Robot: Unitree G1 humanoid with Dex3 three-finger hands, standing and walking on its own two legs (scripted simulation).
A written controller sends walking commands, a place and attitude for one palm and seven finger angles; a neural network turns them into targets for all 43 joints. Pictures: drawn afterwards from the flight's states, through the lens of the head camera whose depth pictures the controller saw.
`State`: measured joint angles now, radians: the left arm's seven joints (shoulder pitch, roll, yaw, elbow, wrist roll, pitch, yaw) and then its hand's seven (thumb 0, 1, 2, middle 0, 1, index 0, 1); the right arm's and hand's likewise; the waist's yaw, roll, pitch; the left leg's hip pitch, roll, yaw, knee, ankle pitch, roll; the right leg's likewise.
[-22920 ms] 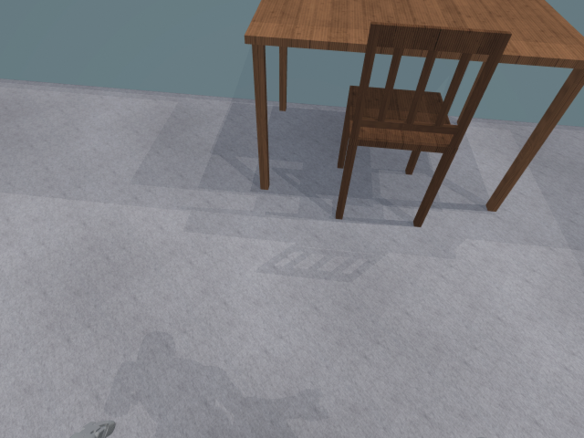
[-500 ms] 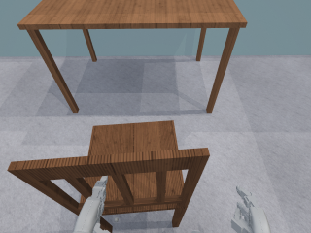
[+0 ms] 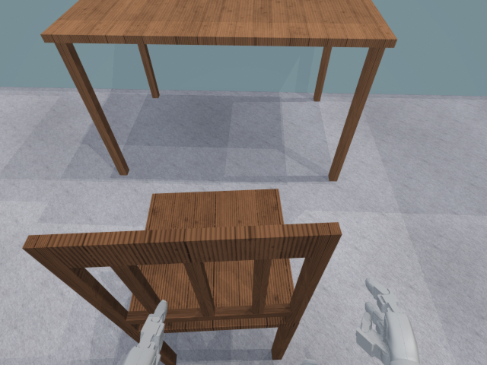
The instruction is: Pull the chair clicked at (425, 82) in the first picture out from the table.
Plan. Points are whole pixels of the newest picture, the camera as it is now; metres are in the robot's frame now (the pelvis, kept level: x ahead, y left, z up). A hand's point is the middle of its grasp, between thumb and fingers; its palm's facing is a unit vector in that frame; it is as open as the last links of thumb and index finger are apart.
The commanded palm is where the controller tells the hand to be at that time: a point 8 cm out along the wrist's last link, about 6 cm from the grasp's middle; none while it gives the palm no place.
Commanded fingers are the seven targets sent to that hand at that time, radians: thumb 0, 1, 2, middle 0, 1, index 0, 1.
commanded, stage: draw the hand back to the body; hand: left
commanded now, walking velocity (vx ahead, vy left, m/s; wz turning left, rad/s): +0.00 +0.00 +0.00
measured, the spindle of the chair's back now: (202, 289) +0.26 +0.09 -0.04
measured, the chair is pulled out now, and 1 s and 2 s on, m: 0.70 0.70 0.70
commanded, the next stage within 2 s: step back with the hand held close in 1.70 s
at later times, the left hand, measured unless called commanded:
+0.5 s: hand out of the picture +0.12 +0.12 +0.08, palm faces +0.01 -1.00 -0.08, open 17.3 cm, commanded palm +0.08 +0.19 +0.10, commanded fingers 0.00 -0.55 0.20 0.00 0.00 0.00 0.00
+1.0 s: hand (48, 315) +0.15 +0.21 +0.17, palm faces +0.35 -0.84 -0.43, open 13.9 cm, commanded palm +0.11 +0.25 +0.19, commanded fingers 0.00 0.36 0.64 -0.12 -0.19 -0.12 -0.19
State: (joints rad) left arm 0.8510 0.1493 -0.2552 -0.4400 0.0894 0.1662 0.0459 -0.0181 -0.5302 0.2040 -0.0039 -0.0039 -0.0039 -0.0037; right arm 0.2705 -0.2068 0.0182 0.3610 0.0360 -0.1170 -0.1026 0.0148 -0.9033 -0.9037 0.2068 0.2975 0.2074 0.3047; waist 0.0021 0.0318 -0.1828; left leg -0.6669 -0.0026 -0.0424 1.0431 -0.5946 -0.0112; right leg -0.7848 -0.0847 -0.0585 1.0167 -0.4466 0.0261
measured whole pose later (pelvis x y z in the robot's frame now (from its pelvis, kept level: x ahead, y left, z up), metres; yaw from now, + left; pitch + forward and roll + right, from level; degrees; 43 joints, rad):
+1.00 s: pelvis -0.01 -0.01 +0.05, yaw +1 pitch -1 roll -1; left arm 0.66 0.31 0.15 -0.48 -0.01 -0.03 0.17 -0.01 0.01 0.47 -0.08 -0.12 -0.09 -0.12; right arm 0.23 -0.22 0.03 0.60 0.03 -0.20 -0.14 0.02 -0.90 -0.90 0.20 0.30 0.21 0.30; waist 0.06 0.08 -0.04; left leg -0.23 0.03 -0.06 0.67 -0.42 -0.03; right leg -0.33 -0.05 -0.10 0.65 -0.29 0.01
